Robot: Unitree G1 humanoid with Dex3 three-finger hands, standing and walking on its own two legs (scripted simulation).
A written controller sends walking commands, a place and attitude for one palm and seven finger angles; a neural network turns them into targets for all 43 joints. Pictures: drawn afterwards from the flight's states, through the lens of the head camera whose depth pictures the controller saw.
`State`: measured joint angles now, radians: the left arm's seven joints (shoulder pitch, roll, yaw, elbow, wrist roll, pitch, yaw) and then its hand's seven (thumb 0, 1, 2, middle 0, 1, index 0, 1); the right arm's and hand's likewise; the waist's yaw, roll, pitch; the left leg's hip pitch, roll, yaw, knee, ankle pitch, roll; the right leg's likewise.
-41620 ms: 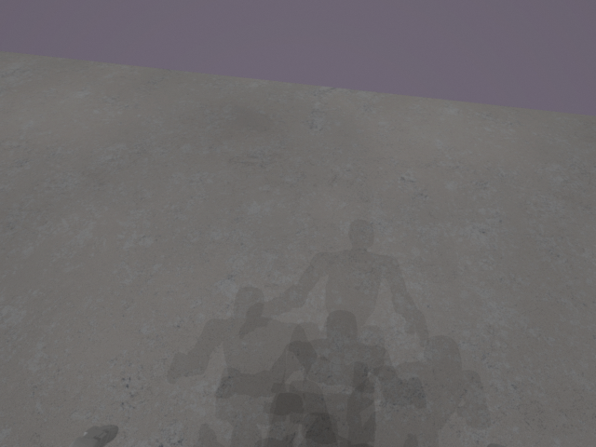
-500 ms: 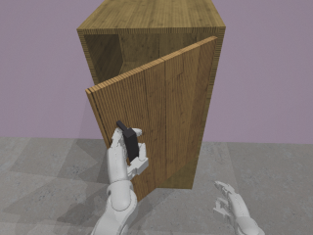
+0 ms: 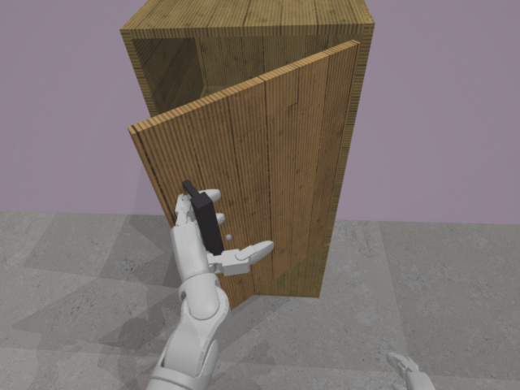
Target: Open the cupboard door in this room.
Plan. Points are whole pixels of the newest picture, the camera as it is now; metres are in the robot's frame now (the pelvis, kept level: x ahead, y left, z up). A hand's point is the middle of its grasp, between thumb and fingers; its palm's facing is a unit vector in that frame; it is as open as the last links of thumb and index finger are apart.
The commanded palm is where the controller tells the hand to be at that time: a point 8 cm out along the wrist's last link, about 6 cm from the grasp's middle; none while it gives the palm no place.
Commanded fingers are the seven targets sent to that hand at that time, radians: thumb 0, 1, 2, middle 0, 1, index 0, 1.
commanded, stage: open thumb and fingers to let go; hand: left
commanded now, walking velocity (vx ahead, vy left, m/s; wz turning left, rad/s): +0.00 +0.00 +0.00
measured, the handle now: (202, 220) +0.35 +0.11 +0.09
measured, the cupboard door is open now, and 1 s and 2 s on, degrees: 40 42 41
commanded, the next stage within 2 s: slide the hand sideways off the handle in 0.34 s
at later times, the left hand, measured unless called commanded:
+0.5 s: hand (223, 241) +0.31 +0.07 +0.09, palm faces +0.24 -0.97 -0.04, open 14.5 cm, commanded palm +0.27 +0.11 +0.09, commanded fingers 0.00 -0.50 0.30 -0.15 -0.30 -0.15 -0.30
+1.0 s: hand (212, 270) +0.27 +0.08 +0.09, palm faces -0.12 -0.99 +0.01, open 16.0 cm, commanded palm +0.24 +0.16 +0.09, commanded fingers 0.00 -0.50 0.30 -0.15 -0.30 -0.15 -0.30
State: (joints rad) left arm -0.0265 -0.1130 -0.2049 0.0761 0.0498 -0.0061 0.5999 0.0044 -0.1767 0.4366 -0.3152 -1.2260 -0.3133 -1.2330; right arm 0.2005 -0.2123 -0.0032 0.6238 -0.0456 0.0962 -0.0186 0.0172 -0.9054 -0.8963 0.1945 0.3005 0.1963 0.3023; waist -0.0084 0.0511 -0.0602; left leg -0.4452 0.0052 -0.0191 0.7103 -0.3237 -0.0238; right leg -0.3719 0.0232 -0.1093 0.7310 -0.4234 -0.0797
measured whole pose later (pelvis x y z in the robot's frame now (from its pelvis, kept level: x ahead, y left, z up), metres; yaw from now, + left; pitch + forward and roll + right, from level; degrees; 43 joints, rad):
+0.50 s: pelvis -0.01 +0.03 +0.00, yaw +0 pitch +3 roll +0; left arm -0.10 -0.10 -0.26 0.16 0.07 -0.03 0.53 -0.01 -0.50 0.30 -0.45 -0.63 -0.41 -0.67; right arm 0.12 -0.17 0.03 0.59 -0.04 0.10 0.00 0.01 -0.90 -0.90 0.20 0.30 0.20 0.30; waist 0.02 0.04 -0.06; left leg -0.47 -0.01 -0.01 0.74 -0.33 0.01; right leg -0.39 0.00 -0.10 0.75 -0.41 -0.05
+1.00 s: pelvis +0.00 +0.04 +0.00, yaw -4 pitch +2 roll +0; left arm 0.15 0.05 -0.22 -0.04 -0.06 -0.11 0.13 -0.01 -0.50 0.30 -0.21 -0.35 -0.22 -0.34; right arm 0.23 -0.20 0.04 0.51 0.00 0.05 0.00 0.02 -0.90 -0.90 0.20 0.30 0.20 0.30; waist -0.01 0.03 -0.04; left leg -0.40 0.00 0.06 0.70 -0.33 0.02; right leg -0.34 0.02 -0.03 0.70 -0.39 -0.03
